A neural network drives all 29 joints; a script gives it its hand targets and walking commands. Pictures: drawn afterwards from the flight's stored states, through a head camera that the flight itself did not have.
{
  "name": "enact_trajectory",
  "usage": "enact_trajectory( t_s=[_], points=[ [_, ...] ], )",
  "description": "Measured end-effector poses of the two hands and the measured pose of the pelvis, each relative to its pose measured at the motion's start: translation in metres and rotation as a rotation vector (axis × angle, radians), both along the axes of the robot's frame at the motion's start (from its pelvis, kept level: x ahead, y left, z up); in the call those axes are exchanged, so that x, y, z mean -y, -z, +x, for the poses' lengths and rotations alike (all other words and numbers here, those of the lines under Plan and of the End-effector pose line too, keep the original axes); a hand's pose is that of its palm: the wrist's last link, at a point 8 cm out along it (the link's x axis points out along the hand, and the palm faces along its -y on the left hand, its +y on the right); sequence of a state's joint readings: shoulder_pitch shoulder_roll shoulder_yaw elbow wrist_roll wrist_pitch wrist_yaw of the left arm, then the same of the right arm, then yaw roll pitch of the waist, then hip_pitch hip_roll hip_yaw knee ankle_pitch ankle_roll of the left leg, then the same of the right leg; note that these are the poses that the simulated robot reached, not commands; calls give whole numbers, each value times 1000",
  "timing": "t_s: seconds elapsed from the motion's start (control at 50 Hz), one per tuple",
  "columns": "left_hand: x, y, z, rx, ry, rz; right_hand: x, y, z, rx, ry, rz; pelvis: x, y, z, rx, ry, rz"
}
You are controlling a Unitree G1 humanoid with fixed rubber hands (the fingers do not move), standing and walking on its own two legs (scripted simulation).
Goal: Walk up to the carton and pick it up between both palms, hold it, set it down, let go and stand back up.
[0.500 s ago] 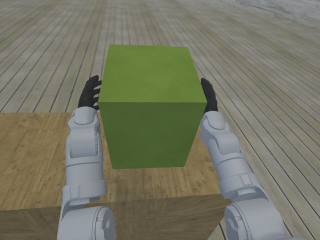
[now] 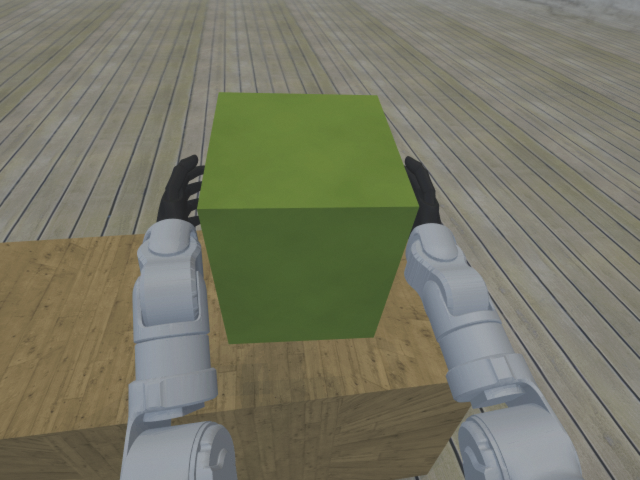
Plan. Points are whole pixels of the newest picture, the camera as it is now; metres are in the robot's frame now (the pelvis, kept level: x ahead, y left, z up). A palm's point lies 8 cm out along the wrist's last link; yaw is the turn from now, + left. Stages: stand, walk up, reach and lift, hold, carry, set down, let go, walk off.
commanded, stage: hold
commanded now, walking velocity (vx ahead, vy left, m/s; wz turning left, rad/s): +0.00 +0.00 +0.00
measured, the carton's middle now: (301, 222) +0.39 +0.01 +0.16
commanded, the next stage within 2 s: none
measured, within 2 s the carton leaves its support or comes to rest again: neither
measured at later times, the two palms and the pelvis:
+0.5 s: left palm (170, 225) +0.33 +0.16 +0.21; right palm (423, 229) +0.33 -0.13 +0.19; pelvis -0.02 +0.00 +0.00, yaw +0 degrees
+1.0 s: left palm (162, 232) +0.35 +0.17 +0.19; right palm (405, 219) +0.36 -0.12 +0.19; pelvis +0.00 +0.00 +0.00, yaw +2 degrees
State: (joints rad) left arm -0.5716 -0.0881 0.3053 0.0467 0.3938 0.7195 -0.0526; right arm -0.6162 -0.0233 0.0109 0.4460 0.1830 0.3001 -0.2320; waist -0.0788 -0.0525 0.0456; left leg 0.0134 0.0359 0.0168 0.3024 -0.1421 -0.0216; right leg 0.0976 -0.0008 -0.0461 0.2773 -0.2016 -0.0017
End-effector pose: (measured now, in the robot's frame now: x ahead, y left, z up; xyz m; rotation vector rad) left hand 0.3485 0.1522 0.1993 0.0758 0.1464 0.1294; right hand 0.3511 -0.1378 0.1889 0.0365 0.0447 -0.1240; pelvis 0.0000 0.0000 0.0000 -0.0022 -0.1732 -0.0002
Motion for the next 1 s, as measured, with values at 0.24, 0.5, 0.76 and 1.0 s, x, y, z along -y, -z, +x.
enact_trajectory(
  t_s=[0.24, 0.5, 0.76, 1.0],
  points=[
    [-24, 7, -22, 8, -43, -47, -24, -11, -9, 9, -42, -48, 8, 1, -4, 14, -34, -4],
    [-3, -9, -15, 4, 16, 9, -4, -5, -20, 8, 20, 0, -4, 1, -23, 22, -6, -5],
    [-20, -5, -9, -5, -31, -17, -21, -8, -2, 5, -25, -42, -3, 1, -18, -7, -1, 1],
    [-19, 13, -1, -7, -13, -25, -19, -2, 4, 6, -18, -51, -1, 0, 2, 2, -35, -5]
  ],
)
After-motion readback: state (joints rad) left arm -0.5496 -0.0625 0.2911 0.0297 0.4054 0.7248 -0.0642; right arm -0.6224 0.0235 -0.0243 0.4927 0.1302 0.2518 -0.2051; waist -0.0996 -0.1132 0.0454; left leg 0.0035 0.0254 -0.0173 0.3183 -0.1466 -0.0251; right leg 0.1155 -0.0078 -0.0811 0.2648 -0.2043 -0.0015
